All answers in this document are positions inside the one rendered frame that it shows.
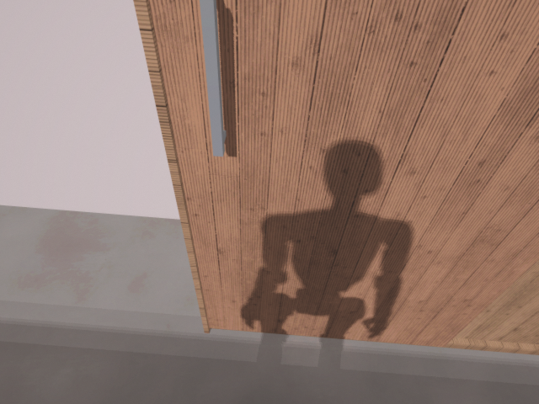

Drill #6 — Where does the wardrobe door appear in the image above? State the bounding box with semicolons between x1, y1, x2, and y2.
148;0;539;347
455;260;539;344

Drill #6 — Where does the handle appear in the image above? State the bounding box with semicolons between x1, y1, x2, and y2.
200;0;227;157

